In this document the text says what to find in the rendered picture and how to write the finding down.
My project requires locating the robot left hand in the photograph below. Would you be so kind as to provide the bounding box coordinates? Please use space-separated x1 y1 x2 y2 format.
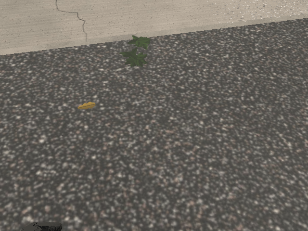
21 221 63 231

